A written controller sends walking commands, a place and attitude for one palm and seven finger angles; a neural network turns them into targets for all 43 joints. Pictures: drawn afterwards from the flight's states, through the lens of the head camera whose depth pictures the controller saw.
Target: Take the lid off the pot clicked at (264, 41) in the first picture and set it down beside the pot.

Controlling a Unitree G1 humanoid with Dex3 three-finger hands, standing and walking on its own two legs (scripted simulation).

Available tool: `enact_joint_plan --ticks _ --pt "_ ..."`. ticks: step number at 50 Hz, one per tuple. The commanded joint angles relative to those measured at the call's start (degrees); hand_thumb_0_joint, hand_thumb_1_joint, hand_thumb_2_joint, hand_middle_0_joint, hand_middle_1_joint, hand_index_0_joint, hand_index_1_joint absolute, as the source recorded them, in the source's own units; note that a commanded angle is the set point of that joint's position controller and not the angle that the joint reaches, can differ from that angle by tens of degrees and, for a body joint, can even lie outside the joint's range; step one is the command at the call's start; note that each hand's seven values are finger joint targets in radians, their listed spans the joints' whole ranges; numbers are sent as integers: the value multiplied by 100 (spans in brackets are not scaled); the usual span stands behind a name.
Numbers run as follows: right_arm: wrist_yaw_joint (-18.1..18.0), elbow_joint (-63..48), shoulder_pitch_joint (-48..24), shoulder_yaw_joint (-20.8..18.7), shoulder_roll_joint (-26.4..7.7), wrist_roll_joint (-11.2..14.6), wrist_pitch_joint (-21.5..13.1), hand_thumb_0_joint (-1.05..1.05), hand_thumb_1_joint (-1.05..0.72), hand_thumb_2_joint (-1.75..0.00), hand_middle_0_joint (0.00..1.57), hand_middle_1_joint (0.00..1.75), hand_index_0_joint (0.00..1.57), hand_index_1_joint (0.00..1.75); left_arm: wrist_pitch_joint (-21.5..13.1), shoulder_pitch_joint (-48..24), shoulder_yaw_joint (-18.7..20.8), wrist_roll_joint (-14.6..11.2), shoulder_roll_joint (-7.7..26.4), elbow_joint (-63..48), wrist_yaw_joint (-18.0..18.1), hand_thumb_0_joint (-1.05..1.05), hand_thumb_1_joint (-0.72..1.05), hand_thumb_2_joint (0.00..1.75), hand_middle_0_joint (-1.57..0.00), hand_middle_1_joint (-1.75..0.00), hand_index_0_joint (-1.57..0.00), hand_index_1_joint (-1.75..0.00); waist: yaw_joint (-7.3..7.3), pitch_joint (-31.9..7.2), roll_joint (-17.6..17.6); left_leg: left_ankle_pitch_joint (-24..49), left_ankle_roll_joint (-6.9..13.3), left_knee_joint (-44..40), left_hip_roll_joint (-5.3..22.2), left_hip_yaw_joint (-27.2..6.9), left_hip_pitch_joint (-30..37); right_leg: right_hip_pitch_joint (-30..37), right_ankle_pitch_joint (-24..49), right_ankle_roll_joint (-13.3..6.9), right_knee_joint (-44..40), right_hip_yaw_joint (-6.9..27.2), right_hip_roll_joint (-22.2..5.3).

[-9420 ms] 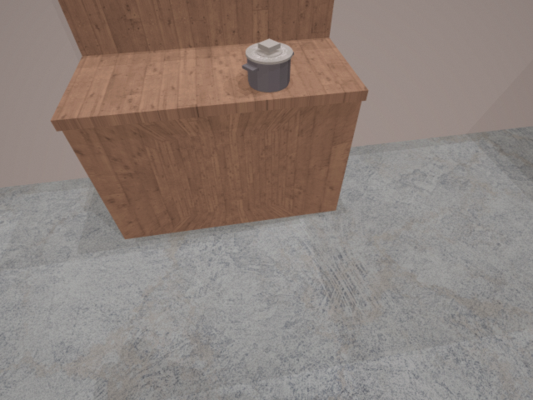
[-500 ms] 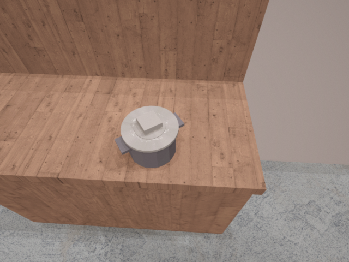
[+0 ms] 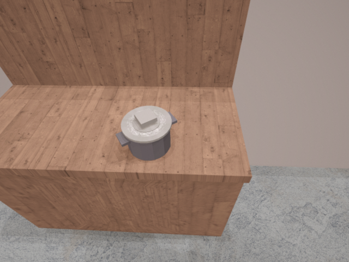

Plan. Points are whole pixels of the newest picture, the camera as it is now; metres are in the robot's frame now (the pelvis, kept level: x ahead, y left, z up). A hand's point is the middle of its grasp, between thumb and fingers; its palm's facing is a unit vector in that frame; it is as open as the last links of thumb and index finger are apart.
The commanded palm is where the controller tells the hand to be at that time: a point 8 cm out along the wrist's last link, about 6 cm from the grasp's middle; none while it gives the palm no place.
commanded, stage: come to a stop and stand still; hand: left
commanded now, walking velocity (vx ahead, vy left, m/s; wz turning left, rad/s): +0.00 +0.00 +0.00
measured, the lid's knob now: (145, 117) +0.51 +0.12 +0.04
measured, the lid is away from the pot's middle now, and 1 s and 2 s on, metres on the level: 0.00 0.00 0.00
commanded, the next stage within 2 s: look again from close up in 0.50 s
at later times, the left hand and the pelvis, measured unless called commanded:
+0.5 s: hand out of the picture -0.03 +0.18 -0.18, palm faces +0.01 -0.98 -0.19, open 7.4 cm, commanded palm none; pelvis -0.01 +0.02 +0.00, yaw -1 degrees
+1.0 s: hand out of the picture -0.02 +0.18 -0.17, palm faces +0.02 -0.98 -0.20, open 7.4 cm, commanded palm none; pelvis -0.01 +0.02 +0.00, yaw -1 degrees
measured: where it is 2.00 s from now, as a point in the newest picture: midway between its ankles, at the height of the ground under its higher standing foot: outside the picture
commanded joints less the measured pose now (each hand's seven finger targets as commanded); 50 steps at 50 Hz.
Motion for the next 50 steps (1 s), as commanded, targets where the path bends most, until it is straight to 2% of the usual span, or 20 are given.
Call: enact_joint_plan --ticks 1,3,5,9,11,15,18,26,31,35,39,42,44,45,50 --pt "1 -101 381 -74 -425 -1 -142 0 -90 -90 20 30 20 30 -137 115 182 21 851 -230 65 0 90 90 -20 -30 -20 -30 -30 197 -263 56 226 -483 234 -410 -466 -171 -976 -29 -927 949 -558" --pt "-8 10 489 -68 -352 5 -169 0 -90 -90 20 30 20 30 -153 235 168 19 792 -122 61 0 90 90 -20 -30 -20 -30 -24 199 -305 106 233 -475 244 -420 -517 -179 -910 -44 -872 934 -564" --pt "-19 92 578 -50 -324 8 -189 0 -90 -90 20 30 20 30 -141 319 146 17 720 -57 58 0 90 90 -20 -30 -20 -30 -5 168 -93 60 268 -621 332 -514 -568 -167 -758 -28 -718 809 -494" --pt "-50 306 758 -33 -151 41 -236 0 -90 -90 20 30 20 30 -159 534 119 11 604 158 61 0 90 90 -20 -30 -20 -30 27 166 -130 243 286 -650 395 -557 -618 -73 -473 -42 -627 693 -503" --pt "-55 404 841 -28 -111 40 -233 0 -90 -90 20 30 20 30 -161 646 93 18 517 254 70 0 90 90 -20 -30 -20 -30 29 290 -276 119 287 -576 337 -527 -738 -143 -563 -46 -628 744 -521" --pt "-82 546 1000 -22 18 40 -237 0 -90 -90 20 30 20 30 -151 769 89 25 396 377 77 0 90 90 -20 -30 -20 -30 22 344 -123 -29 315 -649 358 -579 -779 -255 -596 -58 -557 716 -499" --pt "-94 629 1098 -24 122 51 -256 0 -90 -90 20 30 20 30 -168 871 83 32 330 465 85 0 90 90 -20 -30 -20 -30 18 330 -201 78 310 -565 332 -530 -773 -248 -509 -62 -538 724 -528" --pt "-128 668 1155 -31 234 59 -272 0 -90 -90 20 30 20 30 -160 1000 86 58 168 566 92 0 90 90 -20 -30 -20 -30 20 408 -105 91 346 -651 398 -581 -781 -338 -228 -47 -418 676 -482" --pt "-134 642 1114 -41 272 63 -260 0 -90 -90 20 30 20 30 -159 1047 110 68 155 584 97 0 90 90 -20 -30 -20 -30 19 457 -255 102 338 -563 350 -501 -734 -415 -317 -40 -489 743 -521" --pt "-124 613 1100 -49 296 58 -237 0 -90 -90 20 30 20 30 -145 1037 131 82 182 550 93 0 90 90 -20 -30 -20 -30 15 550 -200 -122 341 -587 329 -485 -783 -545 -555 -38 -560 796 -515" --pt "-122 607 1135 -44 332 63 -234 0 -90 -90 20 30 20 30 -150 1055 154 81 221 533 88 0 90 90 -20 -30 -20 -30 4 426 -301 -40 347 -577 333 -458 -677 -491 -567 -48 -610 803 -536" --pt "-125 606 1140 -31 316 61 -264 0 -90 -90 20 30 20 30 -171 1062 159 80 180 517 95 0 90 90 -20 -30 -20 -30 14 374 -145 298 349 -530 339 -443 -637 -420 -207 -53 -503 812 -547" --pt "-133 602 1145 -28 315 72 -267 0 -90 -90 20 30 20 30 -173 1066 170 71 214 521 92 0 90 90 -20 -30 -20 -30 8 243 -257 435 346 -534 381 -430 -534 -305 -28 -39 -497 744 -546" --pt "-135 603 1132 -30 284 70 -272 0 -90 -90 20 30 20 30 -172 1058 161 72 179 514 95 0 90 90 -20 -30 -20 -30 18 274 -156 469 343 -514 371 -436 -571 -310 33 -37 -468 769 -549" --pt "-133 619 1153 -23 306 72 -244 0 -90 -90 20 30 20 30 -156 1050 171 74 207 516 95 0 90 90 -20 -30 -20 -30 29 404 -272 339 331 -521 346 -400 -629 -337 -151 -30 -553 778 -564"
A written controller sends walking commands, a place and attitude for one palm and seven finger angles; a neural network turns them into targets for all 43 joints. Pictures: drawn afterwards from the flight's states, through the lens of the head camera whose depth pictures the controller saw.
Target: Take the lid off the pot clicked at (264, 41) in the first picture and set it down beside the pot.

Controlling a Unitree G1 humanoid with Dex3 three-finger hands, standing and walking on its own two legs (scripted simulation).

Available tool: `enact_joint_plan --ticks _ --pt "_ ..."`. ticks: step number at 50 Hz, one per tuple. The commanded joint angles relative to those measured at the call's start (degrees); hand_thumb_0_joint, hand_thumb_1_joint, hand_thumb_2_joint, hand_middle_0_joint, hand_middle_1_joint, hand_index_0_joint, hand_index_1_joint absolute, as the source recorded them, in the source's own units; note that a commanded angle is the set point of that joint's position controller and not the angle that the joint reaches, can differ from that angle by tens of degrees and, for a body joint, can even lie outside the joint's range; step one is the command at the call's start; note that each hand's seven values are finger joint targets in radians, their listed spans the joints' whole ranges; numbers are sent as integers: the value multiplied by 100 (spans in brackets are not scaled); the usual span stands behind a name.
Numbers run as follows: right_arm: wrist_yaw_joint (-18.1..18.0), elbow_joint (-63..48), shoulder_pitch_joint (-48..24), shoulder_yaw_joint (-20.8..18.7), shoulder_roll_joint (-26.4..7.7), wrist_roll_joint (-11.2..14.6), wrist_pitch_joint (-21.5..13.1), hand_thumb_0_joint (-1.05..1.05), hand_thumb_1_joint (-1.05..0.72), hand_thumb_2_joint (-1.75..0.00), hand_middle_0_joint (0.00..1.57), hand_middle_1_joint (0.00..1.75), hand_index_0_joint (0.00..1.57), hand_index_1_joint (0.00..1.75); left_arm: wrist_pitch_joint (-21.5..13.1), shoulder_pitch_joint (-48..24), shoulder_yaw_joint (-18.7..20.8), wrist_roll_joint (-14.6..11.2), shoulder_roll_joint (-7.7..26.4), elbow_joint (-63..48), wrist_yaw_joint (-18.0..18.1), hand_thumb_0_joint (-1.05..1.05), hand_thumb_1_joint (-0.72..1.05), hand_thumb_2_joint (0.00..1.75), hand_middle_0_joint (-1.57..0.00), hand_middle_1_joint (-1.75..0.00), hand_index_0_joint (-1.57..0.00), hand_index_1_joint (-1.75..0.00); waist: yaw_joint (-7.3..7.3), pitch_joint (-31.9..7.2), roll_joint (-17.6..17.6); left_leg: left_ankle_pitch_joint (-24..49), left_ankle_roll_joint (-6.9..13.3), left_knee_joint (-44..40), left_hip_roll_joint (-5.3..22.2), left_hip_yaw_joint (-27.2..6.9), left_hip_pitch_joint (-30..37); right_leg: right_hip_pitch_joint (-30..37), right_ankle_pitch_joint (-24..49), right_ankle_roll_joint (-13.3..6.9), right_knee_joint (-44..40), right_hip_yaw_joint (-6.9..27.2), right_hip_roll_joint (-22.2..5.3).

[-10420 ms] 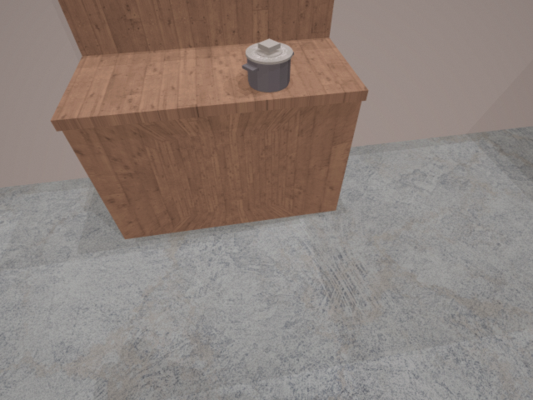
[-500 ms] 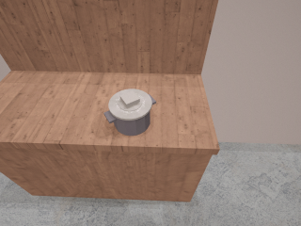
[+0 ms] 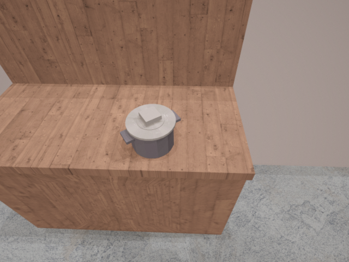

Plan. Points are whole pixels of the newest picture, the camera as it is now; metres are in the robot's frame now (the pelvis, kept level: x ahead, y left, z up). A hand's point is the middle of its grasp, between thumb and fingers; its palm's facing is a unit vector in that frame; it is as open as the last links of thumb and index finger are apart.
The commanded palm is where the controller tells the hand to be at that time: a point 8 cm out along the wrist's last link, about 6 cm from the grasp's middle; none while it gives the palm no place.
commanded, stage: look again from close up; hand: left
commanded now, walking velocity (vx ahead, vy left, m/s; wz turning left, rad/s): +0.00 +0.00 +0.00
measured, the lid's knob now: (150, 115) +0.52 +0.11 +0.04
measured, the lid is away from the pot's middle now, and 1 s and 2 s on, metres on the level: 0.00 0.00 0.00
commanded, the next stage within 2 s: lift the closed hand beside the body in 0.32 s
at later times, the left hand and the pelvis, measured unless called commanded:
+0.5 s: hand out of the picture +0.03 +0.19 -0.15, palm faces +0.09 -0.96 -0.27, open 7.2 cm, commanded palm +0.09 +0.23 -0.06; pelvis +0.00 +0.00 +0.00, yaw +1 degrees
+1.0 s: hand out of the picture +0.13 +0.22 -0.06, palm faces +0.31 -0.91 -0.28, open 3.2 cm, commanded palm +0.09 +0.26 -0.03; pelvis +0.02 +0.00 -0.01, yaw +4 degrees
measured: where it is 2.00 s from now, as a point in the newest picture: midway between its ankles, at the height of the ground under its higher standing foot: outside the picture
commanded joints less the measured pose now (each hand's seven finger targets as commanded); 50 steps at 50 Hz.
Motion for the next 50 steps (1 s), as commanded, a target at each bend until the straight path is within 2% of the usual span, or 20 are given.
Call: enact_joint_plan --ticks 1,14,19,20,21,22,23,24,25,26,28,30,32,33,36,39,42,46,48,50 --pt "6 -120 472 -70 -362 -5 -68 0 -90 -90 20 30 20 30 -71 383 113 26 637 -150 47 0 90 90 -20 -30 -20 -30 -21 512 -158 289 146 -607 498 -586 -439 -46 -285 -202 -711 592 -421" --pt "1 -80 583 -68 -296 6 -71 0 -90 -90 20 30 20 30 -77 408 129 18 664 -151 42 0 90 90 -20 -30 -20 -30 -23 384 -170 415 156 -639 531 -556 -304 64 -125 -197 -739 542 -425" --pt "-11 -70 562 -61 -276 10 -88 0 -90 -90 20 30 20 30 -76 445 130 20 627 -141 48 0 90 90 -20 -30 -20 -30 -6 390 18 493 163 -696 583 -587 -285 109 73 -191 -677 504 -393" --pt "-11 -85 545 -60 -313 7 -94 0 -90 -90 20 30 20 30 -76 445 129 25 595 -151 51 0 90 90 -20 -30 -20 -30 -4 465 -2 535 161 -667 557 -585 -346 85 137 -182 -643 515 -396" --pt "6 -627 -242 -44 -702 22 -82 0 -90 -90 20 30 20 30 -63 615 126 26 783 71 215 0 90 90 -20 -30 -20 -30 199 769 -525 359 -68 260 645 -259 -925 341 1228 -155 -447 439 -585" --pt "-12 -2752 -490 9 -1637 485 -1059 0 -90 -90 20 30 20 30 -1067 -3519 -224 -676 1470 -6969 196 0 90 90 -24 -35 -24 -35 -85 -1801 255 100 -22 -614 90 -578 86 870 164 -167 -293 243 -258" --pt "-282 -2423 -840 69 -1204 517 -1501 0 -90 -90 20 30 20 30 -648 -1185 -68 -329 1280 -5908 559 0 90 90 -29 -40 -29 -40 44 -1629 1107 -49 10 -672 210 -495 190 583 -304 -316 3 63 -5" --pt "-225 -2439 -865 68 -1073 619 -1591 0 -90 -90 20 30 20 30 48 30 -471 -394 544 -5238 752 0 90 90 -33 -44 -33 -44 39 -654 1097 -518 -92 -764 197 -615 -413 308 -483 -214 -85 -193 -16" --pt "-205 -2327 -801 94 -1192 534 -1685 0 -90 -90 20 30 20 30 152 -60 -743 -385 168 -5234 688 0 90 90 -38 -49 -38 -49 -58 -70 698 -696 -44 -779 98 -616 -496 326 -478 -185 -343 -202 66" --pt "-188 -2321 -883 82 -1259 390 -1742 0 -90 -90 20 30 20 30 113 25 -695 -233 199 -4797 682 0 90 90 -42 -54 -42 -54 -181 523 4 -825 15 -755 80 -741 -655 156 -639 -150 -452 -258 100" --pt "-68 -2450 -859 -141 -1373 235 -1650 0 -90 -90 20 30 20 30 56 764 -343 -71 158 -3528 565 0 90 90 -51 -64 -51 -64 -24 912 -1127 -749 57 -637 72 -710 -1053 -67 -1087 -93 -511 -357 92" --pt "48 -2854 -1025 -287 -1365 203 -1586 0 -90 -90 20 30 20 30 -153 1585 203 -107 545 -4057 442 0 90 90 -60 -73 -60 -73 292 429 -1125 -446 16 -564 19 -511 -1049 373 -1173 -109 -478 -263 26" --pt "73 -3333 -1277 -283 -1301 207 -1638 0 -90 -90 20 30 20 30 -365 1575 483 -105 860 -5338 390 0 90 90 -68 -83 -68 -83 366 82 -549 -195 -15 -538 -23 -381 -924 670 -921 -143 -343 -194 32" --pt "69 -3477 -1313 -276 -1278 199 -1637 0 -90 -90 20 30 20 30 -401 1611 544 -100 902 -5616 384 0 90 90 -73 -88 -73 -88 361 95 -338 -77 -31 -518 -43 -353 -933 705 -754 -165 -283 -187 46" --pt "38 -3785 -1336 -319 -1237 241 -1445 0 -90 -90 20 30 20 30 -464 1677 630 -134 832 -5558 345 0 90 90 -86 -102 -86 -102 208 549 -334 2 -37 -314 -82 -241 -1123 390 -533 -156 -276 -162 69" --pt "-22 -4055 -1243 -340 -1222 219 -1353 0 -90 -90 20 30 20 30 -625 1436 826 -165 1046 -6396 339 0 90 90 -99 -116 -99 -116 131 58 51 302 -17 -108 -122 -139 -893 453 -57 -138 -229 -113 54" --pt "-109 -4168 -1163 -283 -1157 163 -1303 0 -90 -90 20 30 20 30 -600 1314 675 -152 903 -6860 341 0 90 90 -112 -131 -112 -131 64 -283 255 712 13 43 -147 -110 -703 477 473 -114 -123 -109 68" --pt "-194 -4210 -1138 -239 -1156 145 -1202 0 -90 -90 20 30 20 30 -506 1104 704 -144 965 -6974 359 0 90 90 -130 -150 -130 -150 -16 -360 118 803 35 159 -143 -150 -662 377 597 -82 -101 -165 88" --pt "-229 -4210 -1143 -210 -1140 121 -1176 0 -90 -90 20 30 20 30 -449 1206 796 -134 1019 -6981 372 0 90 90 -130 -150 -130 -150 38 -487 38 985 42 173 -124 -187 -619 471 733 -82 -39 -206 84" --pt "-246 -4210 -1189 -187 -1115 110 -1177 0 -90 -90 20 30 20 30 -412 1358 924 -135 1116 -7200 383 0 90 90 -130 -150 -130 -150 116 -667 216 1252 27 172 -104 -216 -507 629 915 -95 2 -235 65"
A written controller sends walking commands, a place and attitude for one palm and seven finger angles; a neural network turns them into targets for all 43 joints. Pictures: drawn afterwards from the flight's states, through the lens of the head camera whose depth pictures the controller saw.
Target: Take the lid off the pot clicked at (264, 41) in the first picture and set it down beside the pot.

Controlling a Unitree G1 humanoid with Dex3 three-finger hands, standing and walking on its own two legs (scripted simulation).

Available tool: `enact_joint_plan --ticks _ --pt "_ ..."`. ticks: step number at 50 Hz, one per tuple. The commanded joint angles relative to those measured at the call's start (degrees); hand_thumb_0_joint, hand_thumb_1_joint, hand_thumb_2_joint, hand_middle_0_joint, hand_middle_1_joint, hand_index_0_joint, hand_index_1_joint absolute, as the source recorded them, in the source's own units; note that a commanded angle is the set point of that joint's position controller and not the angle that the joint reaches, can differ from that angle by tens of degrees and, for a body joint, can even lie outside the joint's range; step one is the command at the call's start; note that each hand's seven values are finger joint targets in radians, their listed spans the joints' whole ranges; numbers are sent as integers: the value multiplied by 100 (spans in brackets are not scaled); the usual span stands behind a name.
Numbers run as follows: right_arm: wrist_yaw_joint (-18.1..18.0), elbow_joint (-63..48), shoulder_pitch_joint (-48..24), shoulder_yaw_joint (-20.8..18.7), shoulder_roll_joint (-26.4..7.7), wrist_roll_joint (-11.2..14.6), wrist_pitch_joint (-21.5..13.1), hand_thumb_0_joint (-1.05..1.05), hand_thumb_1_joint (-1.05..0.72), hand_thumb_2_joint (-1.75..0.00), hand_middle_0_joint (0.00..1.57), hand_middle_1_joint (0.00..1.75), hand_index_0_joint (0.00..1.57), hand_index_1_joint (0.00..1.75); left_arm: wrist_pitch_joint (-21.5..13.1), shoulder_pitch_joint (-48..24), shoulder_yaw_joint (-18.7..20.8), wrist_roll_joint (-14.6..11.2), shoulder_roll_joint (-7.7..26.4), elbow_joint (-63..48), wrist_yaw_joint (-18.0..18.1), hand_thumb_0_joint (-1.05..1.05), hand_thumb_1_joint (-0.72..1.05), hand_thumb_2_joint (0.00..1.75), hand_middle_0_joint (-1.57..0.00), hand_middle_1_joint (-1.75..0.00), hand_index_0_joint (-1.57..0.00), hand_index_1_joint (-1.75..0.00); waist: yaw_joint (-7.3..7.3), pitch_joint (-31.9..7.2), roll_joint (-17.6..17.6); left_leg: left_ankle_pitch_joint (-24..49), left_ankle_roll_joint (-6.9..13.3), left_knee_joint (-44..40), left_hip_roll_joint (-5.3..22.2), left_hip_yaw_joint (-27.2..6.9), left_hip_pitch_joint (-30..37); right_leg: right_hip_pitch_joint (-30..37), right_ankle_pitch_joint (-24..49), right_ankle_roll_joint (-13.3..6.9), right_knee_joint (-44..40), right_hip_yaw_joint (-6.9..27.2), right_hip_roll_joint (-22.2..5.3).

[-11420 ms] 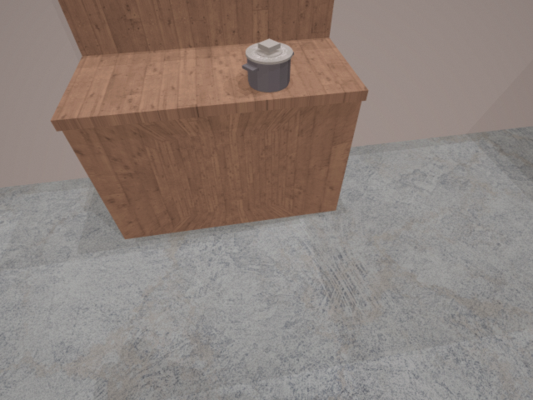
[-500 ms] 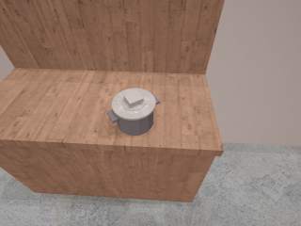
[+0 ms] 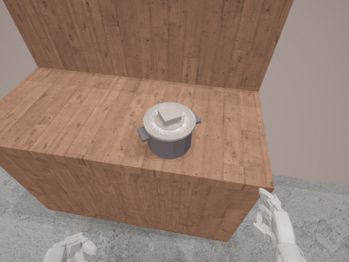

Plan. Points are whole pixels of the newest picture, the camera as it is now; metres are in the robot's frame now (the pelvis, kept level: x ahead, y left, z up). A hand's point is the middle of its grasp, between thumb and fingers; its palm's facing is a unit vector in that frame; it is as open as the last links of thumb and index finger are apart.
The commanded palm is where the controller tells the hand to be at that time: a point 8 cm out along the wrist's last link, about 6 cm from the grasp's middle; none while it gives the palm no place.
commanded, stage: lift the closed hand beside the body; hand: left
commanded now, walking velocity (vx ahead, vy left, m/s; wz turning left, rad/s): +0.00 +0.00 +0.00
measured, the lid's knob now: (169, 114) +0.50 +0.08 +0.05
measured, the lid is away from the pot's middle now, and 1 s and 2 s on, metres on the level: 0.00 0.00 0.00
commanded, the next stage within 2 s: raise the hand higher, near the body in 0.04 s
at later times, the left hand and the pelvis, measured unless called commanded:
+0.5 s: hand (68, 236) +0.15 +0.24 +0.02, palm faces +0.24 -0.89 -0.38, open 3.1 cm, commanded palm +0.11 +0.28 +0.05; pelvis +0.02 +0.02 +0.00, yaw -1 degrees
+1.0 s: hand (52, 202) +0.18 +0.25 +0.11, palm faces +0.32 -0.86 -0.40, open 3.1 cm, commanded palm +0.14 +0.28 +0.14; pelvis +0.01 +0.02 +0.01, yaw -1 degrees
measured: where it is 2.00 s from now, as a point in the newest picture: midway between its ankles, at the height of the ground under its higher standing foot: outside the picture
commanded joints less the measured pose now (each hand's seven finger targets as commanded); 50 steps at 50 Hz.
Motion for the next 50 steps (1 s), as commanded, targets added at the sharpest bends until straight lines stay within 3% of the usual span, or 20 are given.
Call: enact_joint_plan --ticks 1,4,7,9,12,14,17,20,24,25,29,32,35,37,40,44,46,49,50 --pt "-89 -609 -49 -208 -544 -32 -205 0 -90 -90 20 30 20 30 -261 -30 484 39 758 -1249 85 0 90 90 -130 -150 -130 -150 -250 -608 34 1811 66 -470 -109 145 -160 717 1445 -78 -379 126 106" --pt "-91 -510 -191 -232 -512 -29 -161 0 -90 -90 20 30 20 30 -153 488 651 80 781 -925 69 0 90 90 -130 -150 -130 -150 -165 -527 -227 2110 67 -443 -64 132 -235 795 1653 -62 -334 72 93" --pt "-94 -487 -244 -227 -488 -31 -194 0 -90 -90 20 30 20 30 -209 472 795 83 967 -1415 66 0 90 90 -130 -150 -130 -150 -104 -651 -7 2292 70 -470 -40 119 -136 862 1672 -58 -322 74 48" --pt "-88 -472 -287 -193 -457 -28 -279 0 -90 -90 20 30 20 30 -207 561 685 94 924 -1781 67 0 90 90 -130 -150 -130 -150 -74 -725 250 2534 63 -485 -11 73 33 880 1641 -60 -325 62 43" --pt "-103 -367 -229 -219 -485 -36 -290 0 -90 -90 20 30 20 30 -199 489 654 123 895 -1631 84 0 90 90 -130 -150 -130 -150 -142 -428 -216 2354 83 -516 13 40 -92 711 1490 -26 -357 4 63" --pt "-105 -368 -293 -235 -454 -27 -321 0 -90 -90 20 30 20 30 -254 739 794 119 998 -1870 92 0 90 90 -130 -150 -130 -150 -39 -519 -130 2381 78 -560 24 39 -24 839 1471 -34 -374 17 51" --pt "-108 -396 -227 -217 -443 -18 -390 0 -90 -90 20 30 20 30 -361 688 772 102 1026 -2438 104 0 90 90 -130 -150 -130 -150 -18 -624 118 2494 44 -658 41 4 121 914 1354 -39 -395 14 48" --pt "-103 -365 -272 -237 -413 -15 -397 0 -90 -90 20 30 20 30 -383 876 746 121 937 -2341 103 0 90 90 -130 -150 -130 -150 -21 -325 -18 2407 48 -699 61 44 73 838 1327 -35 -492 -2 58" --pt "-83 -414 -253 -233 -435 -11 -394 0 -90 -90 20 30 20 30 -513 723 937 109 1146 -2880 109 0 90 90 -130 -150 -130 -150 9 -371 253 2538 4 -782 84 24 227 954 1342 -51 -553 32 68" --pt "-81 -422 -252 -214 -401 -16 -394 0 -90 -90 20 30 20 30 -523 731 878 109 1066 -2889 102 0 90 90 -130 -150 -130 -150 -6 -295 297 2458 5 -816 80 33 209 923 1283 -50 -582 18 67" --pt "-65 -447 -266 -219 -432 -21 -357 0 -90 -90 20 30 20 30 -558 614 963 90 1110 -2943 90 0 90 90 -130 -150 -130 -150 -21 -154 116 2300 21 -870 101 50 221 915 1246 -44 -675 34 103" --pt "-49 -504 -201 -171 -426 -45 -371 0 -90 -90 20 30 20 30 -646 356 970 73 1142 -3337 82 0 90 90 -130 -150 -130 -150 -30 -229 413 2269 4 -943 92 36 292 996 1201 -55 -710 44 90" --pt "-34 -497 -228 -148 -416 -52 -333 0 -90 -90 20 30 20 30 -642 317 1035 56 1146 -3270 75 0 90 90 -130 -150 -130 -150 -34 -88 220 2171 10 -982 94 43 248 999 1199 -65 -779 39 104" --pt "-37 -514 -211 -150 -438 -63 -325 0 -90 -90 20 30 20 30 -688 201 1121 41 1229 -3439 75 0 90 90 -130 -150 -130 -150 -31 -195 120 2191 24 -988 96 50 300 1076 1265 -55 -789 55 110" --pt "-8 -541 -215 -107 -439 -65 -338 0 -90 -90 20 30 20 30 -737 -35 1164 25 1295 -3810 69 0 90 90 -130 -150 -130 -150 -40 -263 374 2111 4 -1029 92 20 357 1135 1185 -68 -824 73 108" --pt "14 -488 -242 -117 -454 -62 -329 0 -90 -90 20 30 20 30 -744 32 1349 3 1388 -3764 92 0 90 90 -130 -150 -130 -150 -1 -225 225 2152 -2 -1030 109 6 352 1175 1232 -68 -844 88 138" --pt "6 -478 -230 -102 -435 -65 -341 0 -90 -90 20 30 20 30 -789 -62 1319 1 1356 -3866 100 0 90 90 -130 -150 -130 -150 -8 -241 317 2189 -3 -1054 117 14 399 1183 1232 -65 -838 71 122" --pt "11 -446 -290 -115 -457 -57 -303 0 -90 -90 20 30 20 30 -795 -108 1479 -15 1446 -3752 109 0 90 90 -130 -150 -130 -150 11 -76 98 2012 16 -1071 109 25 319 1142 1167 -65 -907 105 141" --pt "11 -500 -263 -94 -468 -56 -315 0 -90 -90 20 30 20 30 -858 -313 1415 -33 1425 -4059 101 0 90 90 -130 -150 -130 -150 -9 -211 185 1965 18 -1103 105 19 357 1216 1123 -64 -904 99 110"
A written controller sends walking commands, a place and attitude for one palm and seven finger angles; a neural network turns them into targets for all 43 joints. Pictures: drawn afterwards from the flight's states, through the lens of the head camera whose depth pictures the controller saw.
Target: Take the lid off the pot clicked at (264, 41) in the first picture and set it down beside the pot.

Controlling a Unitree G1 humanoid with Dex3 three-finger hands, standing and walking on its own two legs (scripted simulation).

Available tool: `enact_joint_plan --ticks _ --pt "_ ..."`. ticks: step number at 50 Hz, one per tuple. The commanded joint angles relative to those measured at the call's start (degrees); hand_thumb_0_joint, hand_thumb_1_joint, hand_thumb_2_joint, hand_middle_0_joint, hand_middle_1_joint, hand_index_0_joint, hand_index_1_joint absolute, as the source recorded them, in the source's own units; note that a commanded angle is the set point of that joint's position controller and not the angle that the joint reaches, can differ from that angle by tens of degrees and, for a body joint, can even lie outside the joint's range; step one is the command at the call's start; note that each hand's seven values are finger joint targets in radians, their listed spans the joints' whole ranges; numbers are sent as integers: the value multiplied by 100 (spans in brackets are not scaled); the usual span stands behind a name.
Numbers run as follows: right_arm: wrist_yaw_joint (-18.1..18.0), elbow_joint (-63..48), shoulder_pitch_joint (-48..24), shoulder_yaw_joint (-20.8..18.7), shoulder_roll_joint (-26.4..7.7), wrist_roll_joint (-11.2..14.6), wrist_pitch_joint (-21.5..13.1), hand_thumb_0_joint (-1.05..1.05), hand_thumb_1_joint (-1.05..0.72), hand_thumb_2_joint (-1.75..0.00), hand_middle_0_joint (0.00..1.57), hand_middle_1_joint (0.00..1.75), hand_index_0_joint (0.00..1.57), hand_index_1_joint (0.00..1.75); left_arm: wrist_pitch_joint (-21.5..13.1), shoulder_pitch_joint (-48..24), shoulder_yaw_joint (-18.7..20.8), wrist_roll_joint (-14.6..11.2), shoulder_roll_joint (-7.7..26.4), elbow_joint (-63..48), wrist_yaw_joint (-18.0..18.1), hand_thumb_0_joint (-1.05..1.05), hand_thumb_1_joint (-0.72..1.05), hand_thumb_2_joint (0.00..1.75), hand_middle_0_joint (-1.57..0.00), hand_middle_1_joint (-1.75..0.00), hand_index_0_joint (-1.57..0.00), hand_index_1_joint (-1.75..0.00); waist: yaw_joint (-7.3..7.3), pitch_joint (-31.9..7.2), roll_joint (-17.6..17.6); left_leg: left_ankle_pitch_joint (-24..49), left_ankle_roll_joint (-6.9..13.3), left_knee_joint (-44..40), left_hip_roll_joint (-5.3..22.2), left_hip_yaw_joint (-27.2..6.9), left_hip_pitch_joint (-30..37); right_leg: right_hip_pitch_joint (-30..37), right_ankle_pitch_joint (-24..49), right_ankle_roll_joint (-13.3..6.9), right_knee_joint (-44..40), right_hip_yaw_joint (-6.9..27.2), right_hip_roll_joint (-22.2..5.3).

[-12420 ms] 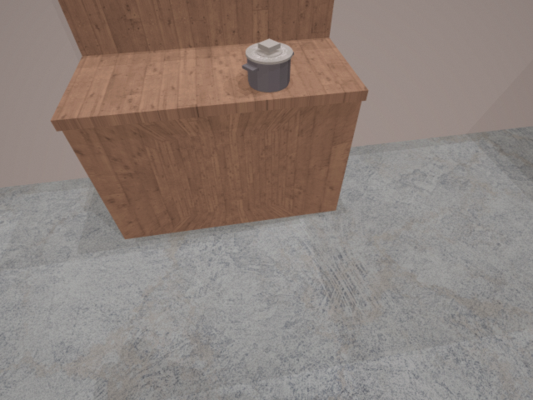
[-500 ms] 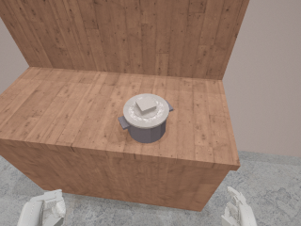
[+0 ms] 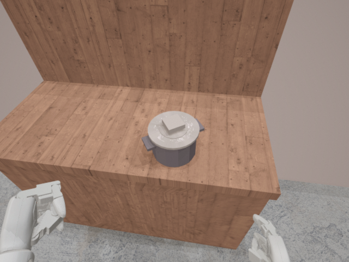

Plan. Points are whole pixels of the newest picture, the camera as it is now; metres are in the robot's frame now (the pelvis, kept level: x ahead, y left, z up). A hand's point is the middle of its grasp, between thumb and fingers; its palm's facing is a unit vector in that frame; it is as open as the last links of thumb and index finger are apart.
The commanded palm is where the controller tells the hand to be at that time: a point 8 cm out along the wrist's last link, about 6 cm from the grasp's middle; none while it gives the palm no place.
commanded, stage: reach forward and open the fingers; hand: left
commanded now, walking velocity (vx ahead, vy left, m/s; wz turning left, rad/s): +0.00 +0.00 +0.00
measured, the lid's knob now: (173, 123) +0.48 +0.07 +0.04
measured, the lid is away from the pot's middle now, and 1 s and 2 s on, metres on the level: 0.00 0.00 0.00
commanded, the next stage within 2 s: move the open hand above the knob in 1.12 s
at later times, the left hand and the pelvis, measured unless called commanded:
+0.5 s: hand (59, 206) +0.18 +0.25 +0.09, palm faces -0.26 -0.05 -0.96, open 3.9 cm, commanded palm +0.18 +0.25 +0.15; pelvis -0.01 -0.01 +0.00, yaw +0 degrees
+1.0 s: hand (72, 179) +0.23 +0.24 +0.11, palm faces -0.18 -0.04 -0.98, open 9.6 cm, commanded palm +0.22 +0.24 +0.17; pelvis -0.04 -0.01 +0.01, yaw +0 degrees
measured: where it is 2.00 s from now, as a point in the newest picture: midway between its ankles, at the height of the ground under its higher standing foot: outside the picture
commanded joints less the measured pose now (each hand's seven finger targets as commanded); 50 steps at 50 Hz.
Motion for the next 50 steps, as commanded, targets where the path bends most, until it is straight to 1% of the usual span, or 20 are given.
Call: enact_joint_plan --ticks 1,2,3,4,5,8,10,11,14,16,20,24,26,34,36,41,43,47,49,50 --pt "-52 -970 -734 -265 -607 18 -359 0 -90 -90 20 30 20 30 -446 -331 674 -31 881 -1265 114 0 90 90 -130 -150 -130 -150 -43 -280 -157 1788 -94 -534 169 -112 -445 447 905 -203 -322 -37 142" --pt "55 -1007 -878 -164 -1116 -120 11 0 -90 -90 20 30 20 30 2 -778 474 2654 2250 -1524 383 0 88 90 -128 -148 -128 -148 -33 -151 252 1839 -93 -400 100 -77 -1135 -164 831 -265 16 115 289" --pt "123 -1301 -999 -222 -849 -116 211 0 -90 -90 20 30 20 30 280 -596 344 2705 1568 -1736 521 0 85 90 -126 -146 -126 -146 35 -179 509 1911 -156 -390 125 -53 -1123 -118 666 -355 52 -129 216" --pt "183 -1234 -1026 -223 -890 -56 357 0 -90 -90 20 30 20 30 516 -493 232 3407 1761 -1524 591 0 82 91 -124 -144 -124 -144 103 -150 597 1780 -199 -405 162 -74 -1173 -124 507 -398 97 80 297" --pt "240 -1280 -983 -269 -939 -61 516 0 -90 -90 20 30 20 30 695 -193 346 3850 1956 -1559 608 0 79 92 -123 -140 -123 -140 194 -554 554 1839 -187 -363 192 -30 -1172 8 488 -416 151 99 309" --pt "318 -1357 -1211 -277 -1092 -26 939 0 -90 -90 20 30 20 30 1141 -420 257 4800 2447 -1447 422 0 70 98 -122 -125 -122 -125 171 -937 301 1839 -125 -309 167 -86 -1071 122 680 -420 126 314 285" --pt "297 -1358 -1327 -262 -1079 69 1058 0 -90 -90 20 30 20 30 1250 -858 199 4969 2657 -1299 113 0 63 102 -119 -118 -119 -118 66 -1098 143 1763 -57 -307 145 -111 -929 191 718 -361 35 311 250" --pt "263 -1321 -1282 -277 -1068 95 1086 0 -90 -90 20 30 20 30 1243 -769 175 4916 2680 -981 -64 0 60 104 -118 -115 -118 -115 48 -1026 -90 1872 -24 -301 131 -139 -863 184 849 -322 -31 271 231" --pt "211 -1384 -1381 -270 -1084 187 1061 0 -90 -90 20 30 20 30 1136 -777 187 4630 2883 -858 -649 0 50 110 -115 -104 -115 -104 5 -1125 -49 2212 48 -272 84 -166 -645 329 1385 -237 -138 290 184" --pt "163 -1262 -1141 -301 -1133 161 1085 0 -90 -90 20 30 20 30 987 -1188 216 4469 3100 -740 -1005 0 44 113 -113 -97 -113 -97 -105 -995 -311 2290 81 -311 47 -143 -648 311 1539 -161 -245 190 149" --pt "97 -1282 -1003 -269 -1121 140 1077 0 -90 -90 20 30 20 30 653 -1858 395 4418 3441 -654 -1459 0 32 118 -108 -83 -108 -83 -128 -1033 -261 2327 130 -359 9 -124 -524 375 1592 -117 -382 129 110" --pt "120 -1313 -1000 -302 -1099 161 1051 0 -90 -90 20 30 20 30 331 -1904 631 4359 3509 -340 -1521 0 21 120 -103 -68 -103 -68 -42 -992 -49 2390 111 -349 -24 -119 -413 365 1702 -161 -481 184 142" --pt "137 -1264 -864 -325 -1113 151 1108 0 -90 -90 20 30 20 30 261 -2205 459 4304 3356 -196 -1511 0 16 121 -100 -61 -100 -61 -86 -1047 -149 2281 95 -416 -46 -81 -423 356 1567 -135 -523 106 113" --pt "166 -1308 -1101 -306 -1138 196 1049 0 -90 -90 20 30 20 30 346 -3214 387 4504 3588 -5 -1430 0 -6 127 -90 -33 -90 -33 -40 -1089 59 1837 78 -626 -61 -135 -398 446 1004 -208 -602 162 161" --pt "158 -1261 -1007 -298 -1129 192 1076 0 -90 -90 20 30 20 30 389 -3418 144 4475 3384 310 -1459 0 -12 129 -88 -26 -88 -26 -83 -1011 60 1700 62 -749 -71 -120 -467 445 807 -202 -642 84 138" --pt "171 -1303 -1069 -291 -1147 218 1077 0 -90 -90 20 30 20 30 430 -3981 35 4489 3431 398 -1524 0 -27 135 -82 -8 -82 -8 -87 -993 -13 1531 64 -869 -56 -144 -486 488 602 -226 -655 78 148" --pt "181 -1287 -1081 -277 -1151 216 1090 0 -90 -90 20 30 20 30 472 -4145 -47 4522 3407 443 -1546 0 -27 135 -82 -8 -82 -8 -83 -969 134 1484 53 -915 -49 -164 -465 420 539 -237 -674 76 150" --pt "177 -1287 -1080 -264 -1187 245 1136 0 -90 -90 20 30 20 30 581 -4512 -126 4579 3387 902 -1605 0 -27 136 -82 -8 -82 -8 -119 -770 -77 1180 49 -992 -32 -147 -608 325 254 -245 -707 71 164" --pt "196 -1380 -1170 -259 -1163 265 1096 0 -90 -90 20 30 20 30 568 -4735 -24 4612 3534 620 -1601 0 -27 136 -82 -8 -82 -8 -89 -1029 21 1289 60 -920 -31 -179 -467 435 357 -269 -623 135 191" --pt "177 -1344 -1144 -229 -1120 237 1096 0 -90 -90 20 30 20 30 579 -4888 -296 4627 3305 803 -1644 0 -27 137 -82 -8 -82 -8 -125 -1073 94 1252 60 -968 -63 -141 -482 422 288 -263 -638 91 158"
